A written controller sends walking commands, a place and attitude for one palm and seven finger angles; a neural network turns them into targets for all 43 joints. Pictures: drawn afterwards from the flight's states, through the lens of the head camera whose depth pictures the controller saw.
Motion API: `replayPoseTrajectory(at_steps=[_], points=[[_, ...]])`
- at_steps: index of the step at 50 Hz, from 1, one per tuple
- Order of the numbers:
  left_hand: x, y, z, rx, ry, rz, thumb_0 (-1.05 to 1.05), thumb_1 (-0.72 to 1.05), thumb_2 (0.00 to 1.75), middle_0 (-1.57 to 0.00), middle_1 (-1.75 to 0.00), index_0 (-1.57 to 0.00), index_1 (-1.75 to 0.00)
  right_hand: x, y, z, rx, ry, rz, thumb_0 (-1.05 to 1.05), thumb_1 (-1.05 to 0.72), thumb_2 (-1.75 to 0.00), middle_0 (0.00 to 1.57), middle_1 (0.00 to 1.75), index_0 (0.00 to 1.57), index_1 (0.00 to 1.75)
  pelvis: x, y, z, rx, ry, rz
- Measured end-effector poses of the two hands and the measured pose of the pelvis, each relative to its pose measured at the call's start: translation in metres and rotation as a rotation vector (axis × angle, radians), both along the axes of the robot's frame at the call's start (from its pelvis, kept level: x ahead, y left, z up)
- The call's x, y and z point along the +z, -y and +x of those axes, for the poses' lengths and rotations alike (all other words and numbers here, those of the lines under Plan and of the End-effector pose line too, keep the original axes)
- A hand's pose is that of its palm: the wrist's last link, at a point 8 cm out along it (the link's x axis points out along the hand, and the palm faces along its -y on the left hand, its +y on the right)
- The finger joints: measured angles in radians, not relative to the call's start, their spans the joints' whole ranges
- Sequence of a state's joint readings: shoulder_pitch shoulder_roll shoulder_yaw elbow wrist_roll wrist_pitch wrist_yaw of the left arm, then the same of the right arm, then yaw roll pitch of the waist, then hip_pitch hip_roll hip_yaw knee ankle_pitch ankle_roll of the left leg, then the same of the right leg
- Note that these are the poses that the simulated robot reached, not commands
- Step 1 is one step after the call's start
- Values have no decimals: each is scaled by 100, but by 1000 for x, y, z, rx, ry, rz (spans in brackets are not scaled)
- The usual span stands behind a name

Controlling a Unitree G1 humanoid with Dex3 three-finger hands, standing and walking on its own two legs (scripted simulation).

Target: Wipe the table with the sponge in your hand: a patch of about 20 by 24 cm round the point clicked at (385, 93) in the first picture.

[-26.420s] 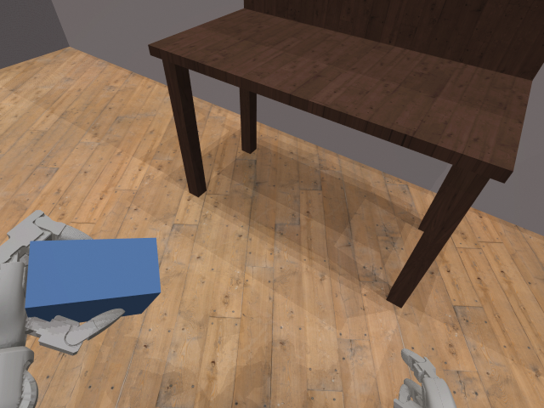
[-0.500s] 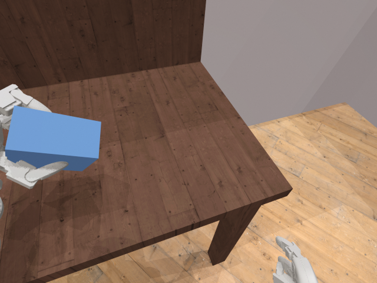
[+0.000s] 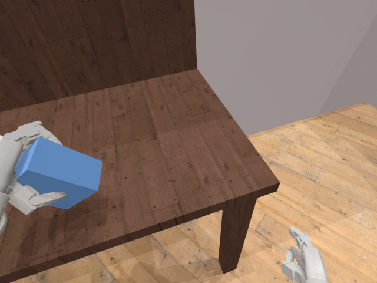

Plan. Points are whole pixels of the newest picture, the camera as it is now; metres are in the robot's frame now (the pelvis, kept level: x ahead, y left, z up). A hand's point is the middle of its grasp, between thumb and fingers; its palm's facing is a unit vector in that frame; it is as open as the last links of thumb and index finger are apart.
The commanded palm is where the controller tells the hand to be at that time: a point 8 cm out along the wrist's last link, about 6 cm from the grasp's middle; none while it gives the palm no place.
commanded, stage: turn the palm down, sponge in hand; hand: left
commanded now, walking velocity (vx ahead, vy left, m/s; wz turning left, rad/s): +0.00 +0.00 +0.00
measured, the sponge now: (65, 179) +0.24 +0.27 +0.14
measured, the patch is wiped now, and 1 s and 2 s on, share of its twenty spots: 0.00 0.00 0.00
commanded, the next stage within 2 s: move the sponge above the wiping area in 1.58 s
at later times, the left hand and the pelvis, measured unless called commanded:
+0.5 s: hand (34, 165) +0.24 +0.29 +0.19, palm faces +0.26 -0.35 -0.90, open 10.3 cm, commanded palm +0.20 +0.31 +0.24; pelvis +0.01 +0.02 +0.00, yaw -1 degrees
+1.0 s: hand (25, 152) +0.25 +0.31 +0.20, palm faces +0.21 -0.12 -0.97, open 10.3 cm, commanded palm +0.20 +0.31 +0.26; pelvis +0.00 +0.03 +0.02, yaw -2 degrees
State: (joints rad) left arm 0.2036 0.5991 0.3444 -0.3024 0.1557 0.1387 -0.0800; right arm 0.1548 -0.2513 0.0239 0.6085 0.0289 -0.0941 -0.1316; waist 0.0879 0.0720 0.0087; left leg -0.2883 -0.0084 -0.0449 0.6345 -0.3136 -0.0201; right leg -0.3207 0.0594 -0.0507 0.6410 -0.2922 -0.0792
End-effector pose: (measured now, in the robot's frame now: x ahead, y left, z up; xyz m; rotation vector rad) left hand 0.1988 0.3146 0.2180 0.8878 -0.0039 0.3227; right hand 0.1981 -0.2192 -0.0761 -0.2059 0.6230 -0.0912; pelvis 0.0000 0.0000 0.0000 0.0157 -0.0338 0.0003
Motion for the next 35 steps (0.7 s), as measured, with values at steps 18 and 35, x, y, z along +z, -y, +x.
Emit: replayPoseTrajectory(at_steps=[18,35], points=[[15,0,-5,43,-48,203,-1,-52,103,-70,-133,-73,-132,-8,6,-3,-52,-47,-7,2,-91,-90,20,30,20,30,0,-13,7,-12,-18,0],[33,-8,9,131,-98,359,-1,-52,103,-70,-132,-73,-131,19,-58,34,48,20,75,1,-91,-90,20,30,20,30,12,-33,6,-20,18,-5]])
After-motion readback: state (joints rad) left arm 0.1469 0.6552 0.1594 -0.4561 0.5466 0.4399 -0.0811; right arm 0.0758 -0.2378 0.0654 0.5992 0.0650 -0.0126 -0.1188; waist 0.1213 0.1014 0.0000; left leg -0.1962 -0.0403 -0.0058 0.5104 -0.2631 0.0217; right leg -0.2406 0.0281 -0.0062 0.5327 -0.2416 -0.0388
